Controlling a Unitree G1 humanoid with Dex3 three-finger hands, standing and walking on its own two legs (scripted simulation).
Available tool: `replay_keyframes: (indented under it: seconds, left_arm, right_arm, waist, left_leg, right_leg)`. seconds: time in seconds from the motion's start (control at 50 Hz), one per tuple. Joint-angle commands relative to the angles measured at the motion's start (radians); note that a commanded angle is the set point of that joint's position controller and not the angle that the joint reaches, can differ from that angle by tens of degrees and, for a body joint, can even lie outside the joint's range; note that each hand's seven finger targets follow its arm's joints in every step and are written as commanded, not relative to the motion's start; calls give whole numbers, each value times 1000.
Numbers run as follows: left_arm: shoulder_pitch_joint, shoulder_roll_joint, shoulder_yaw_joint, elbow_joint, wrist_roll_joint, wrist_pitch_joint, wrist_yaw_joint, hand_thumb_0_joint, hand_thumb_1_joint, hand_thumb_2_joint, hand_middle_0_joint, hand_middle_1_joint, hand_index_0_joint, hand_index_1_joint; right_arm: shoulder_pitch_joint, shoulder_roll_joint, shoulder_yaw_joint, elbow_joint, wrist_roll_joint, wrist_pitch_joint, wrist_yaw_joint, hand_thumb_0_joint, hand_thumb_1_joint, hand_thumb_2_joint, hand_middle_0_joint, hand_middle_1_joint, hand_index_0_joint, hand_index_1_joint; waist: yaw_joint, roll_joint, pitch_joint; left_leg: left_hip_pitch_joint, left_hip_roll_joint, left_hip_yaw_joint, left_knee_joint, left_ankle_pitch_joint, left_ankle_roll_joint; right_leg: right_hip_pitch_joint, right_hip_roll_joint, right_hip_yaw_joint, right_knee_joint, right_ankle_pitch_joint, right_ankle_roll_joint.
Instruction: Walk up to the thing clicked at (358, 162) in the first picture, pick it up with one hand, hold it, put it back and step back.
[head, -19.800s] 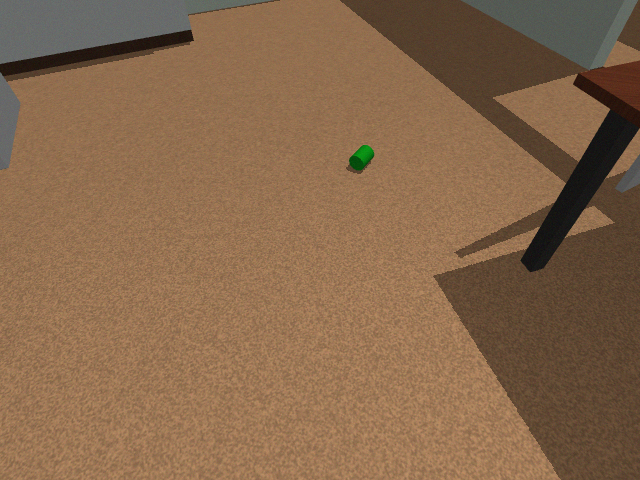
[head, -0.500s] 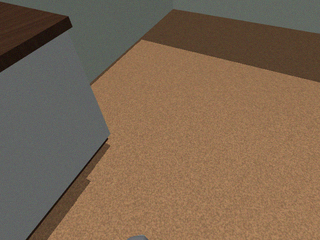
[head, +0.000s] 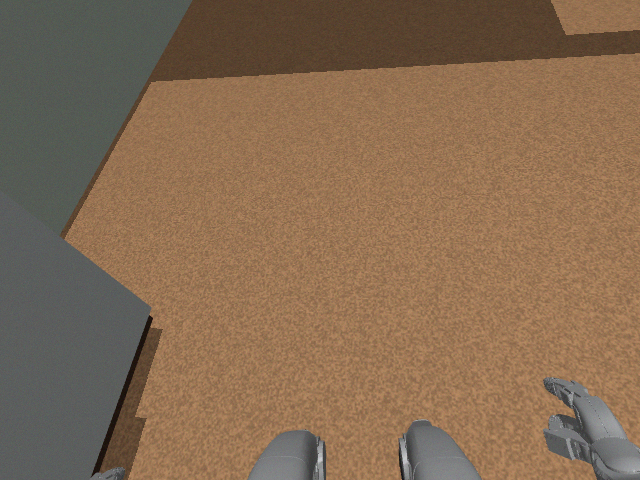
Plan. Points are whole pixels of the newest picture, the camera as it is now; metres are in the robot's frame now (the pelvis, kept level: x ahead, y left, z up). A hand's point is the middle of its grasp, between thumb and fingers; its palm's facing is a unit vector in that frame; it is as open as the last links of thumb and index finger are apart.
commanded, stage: walk up
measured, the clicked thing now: out of the picture +0.94 -1.15 -0.70
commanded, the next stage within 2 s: none
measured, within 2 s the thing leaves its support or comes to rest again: neither
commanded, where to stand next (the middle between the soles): +0.07 +0.04 m, yaw -63 degrees
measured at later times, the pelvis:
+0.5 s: pelvis -0.02 +0.13 +0.03, yaw -26 degrees
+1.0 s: pelvis -0.05 +0.09 +0.02, yaw -47 degrees
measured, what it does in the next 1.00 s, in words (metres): steps to the left, turning right: left foot, then right foot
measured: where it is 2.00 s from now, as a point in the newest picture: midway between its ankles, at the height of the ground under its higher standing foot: outside the picture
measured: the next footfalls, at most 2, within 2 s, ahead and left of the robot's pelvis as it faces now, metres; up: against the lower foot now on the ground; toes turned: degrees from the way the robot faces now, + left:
left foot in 0.32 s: +0.10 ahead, +0.18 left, +0.00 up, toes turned -20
right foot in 0.88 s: -0.10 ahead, +0.00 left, +0.00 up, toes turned -49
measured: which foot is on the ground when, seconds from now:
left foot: up 0.00-0.30, down 0.32-0.90, up 0.92-1.00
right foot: down 0.00-0.36, up 0.38-0.86, down 0.88-1.00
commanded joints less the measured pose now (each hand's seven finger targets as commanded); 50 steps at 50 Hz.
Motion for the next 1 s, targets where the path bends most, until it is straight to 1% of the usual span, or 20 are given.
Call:
replay_keyframes:
  seconds: [0.0,0.22,0.28,0.3,0.32,0.34,0.36,0.38,0.42,0.46,0.52,0.7,0.78,0.82,0.84,0.86,0.88,0.9,0.92,0.98]
  left_arm:
    - [10,301,99,-101,-12,-19,51,0,900,900,-200,-300,-200,-300]
    - [12,278,120,-172,31,30,-3,0,900,900,-200,-300,-200,-300]
    - [-73,270,110,-193,21,49,-14,0,900,900,-200,-300,-200,-300]
    - [-91,238,97,-201,18,50,-15,0,900,900,-200,-300,-200,-300]
    - [-47,167,82,-197,12,55,-18,0,900,900,-200,-300,-200,-300]
    - [-2,201,89,-168,12,51,-9,0,900,900,-200,-300,-200,-300]
    - [5,270,103,-140,22,52,-1,0,900,900,-200,-300,-200,-300]
    - [-30,318,103,-132,30,49,-13,0,900,900,-200,-300,-200,-300]
    - [-22,300,120,-70,-1,51,-42,0,900,900,-200,-300,-200,-300]
    - [6,274,114,-68,-15,56,-67,0,900,900,-200,-300,-200,-300]
    - [-23,236,86,-88,-21,43,-76,0,900,900,-200,-300,-200,-300]
    - [-37,259,87,-23,11,12,-83,0,900,900,-200,-300,-200,-300]
    - [36,237,90,8,6,6,-90,0,900,900,-200,-300,-200,-300]
    - [166,224,101,48,1,1,-84,0,900,900,-200,-300,-200,-300]
    - [250,254,120,85,5,-7,-75,0,900,900,-200,-300,-200,-300]
    - [319,326,144,100,15,-9,-61,0,900,900,-200,-300,-200,-300]
    - [237,377,155,52,18,-10,-45,0,900,900,-200,-300,-200,-300]
    - [100,361,140,-16,27,-17,-38,0,900,900,-200,-300,-200,-300]
    - [44,376,131,-19,10,-16,-34,0,900,900,-200,-300,-200,-300]
    - [30,305,103,-3,-19,-42,-20,0,900,900,-200,-300,-200,-300]
  right_arm:
    - [96,-187,-56,-49,13,-10,-20,0,-900,-900,200,300,200,300]
    - [66,-171,-51,-15,4,-34,-44,0,-900,-900,200,300,200,300]
    - [168,-155,-58,32,6,-55,-51,0,-900,-900,200,300,200,300]
    - [225,-182,-69,46,-5,-63,-59,0,-900,-900,200,300,200,300]
    - [188,-263,-84,36,-15,-70,-61,0,-900,-900,200,300,200,300]
    - [58,-320,-94,-16,-22,-69,-59,0,-900,-900,200,300,200,300]
    - [-38,-340,-108,-38,-29,-70,-54,0,-900,-900,200,300,200,300]
    - [-56,-325,-105,-52,-17,-79,-49,0,-900,-900,200,300,200,300]
    - [-46,-211,-71,-42,-16,-98,-59,0,-900,-900,200,300,200,300]
    - [63,-230,-73,-17,-9,-113,-54,0,-900,-900,200,300,200,300]
    - [180,-256,-84,-14,-19,-122,-38,0,-900,-900,200,300,200,300]
    - [292,-316,-100,-27,-24,-128,-6,0,-900,-900,200,300,200,300]
    - [242,-325,-101,-43,-22,-122,-2,0,-900,-900,200,300,200,300]
    - [162,-311,-97,-61,-25,-110,0,0,-900,-900,200,300,200,300]
    - [158,-259,-81,-64,-32,-100,-2,0,-900,-900,200,300,200,300]
    - [153,-187,-60,-79,-24,-94,-4,0,-900,-900,200,300,200,300]
    - [194,-122,-30,-76,-14,-85,0,0,-900,-900,200,300,200,300]
    - [219,-177,-46,-62,-2,-82,-1,0,-900,-900,200,300,200,300]
    - [189,-234,-58,-59,-3,-89,0,0,-900,-900,200,300,200,300]
    - [233,-233,-58,11,-4,-86,2,0,-900,-900,200,300,200,300]
  waist:
    - [-71,-274,-283]
    - [4,-377,-268]
    - [-52,-398,-292]
    - [-89,-343,-311]
    - [-74,-56,-308]
    - [-53,123,-238]
    - [-53,173,-181]
    - [-38,68,-135]
    - [-3,-59,-158]
    - [-33,0,-223]
    - [-94,72,-244]
    - [-145,82,-182]
    - [-103,60,-194]
    - [-12,16,-217]
    - [32,-116,-253]
    - [86,-333,-217]
    - [52,-489,-107]
    - [-6,-339,-21]
    - [-12,-320,19]
    - [-55,-250,-25]
  left_leg:
    - [-192,5,-140,38,125,-4]
    - [-18,-88,-39,-280,123,6]
    - [234,-106,-24,-547,201,16]
    - [335,-59,-69,-697,224,28]
    - [387,160,-340,-827,113,74]
    - [240,386,-554,-909,37,179]
    - [85,497,-602,-974,-34,300]
    - [20,453,-537,-966,-31,292]
    - [107,203,-245,-854,131,130]
    - [264,178,-183,-827,138,68]
    - [451,215,-161,-843,80,97]
    - [365,368,-126,-913,-110,220]
    - [258,376,-25,-899,-70,198]
    - [135,335,84,-816,-76,152]
    - [51,249,155,-641,-105,103]
    - [-167,130,231,-363,-114,27]
    - [-366,28,180,-133,-72,-14]
    - [-392,61,51,-92,62,-25]
    - [-319,97,-20,-102,120,-3]
    - [-218,94,-50,-115,298,2]
  right_leg:
    - [302,-212,514,-342,8,-113]
    - [167,-94,519,-335,-8,-119]
    - [43,-64,509,-316,28,-65]
    - [-5,-13,452,-269,-33,5]
    - [-134,127,324,-33,-242,43]
    - [-177,164,182,220,-276,66]
    - [-154,66,129,405,-275,84]
    - [-103,0,164,405,-216,69]
    - [-83,26,192,401,-82,37]
    - [-130,31,136,380,-59,29]
    - [-216,-8,78,264,-88,52]
    - [-88,-95,-65,71,-280,56]
    - [66,-95,-121,-51,-240,30]
    - [276,-92,-160,-226,-107,0]
    - [421,-59,-143,-311,-91,-10]
    - [546,-116,70,-426,-281,-69]
    - [449,-300,470,-554,-665,-135]
    - [332,-403,590,-614,-780,-185]
    - [231,-417,583,-645,-780,-209]
    - [250,-236,302,-588,-375,-91]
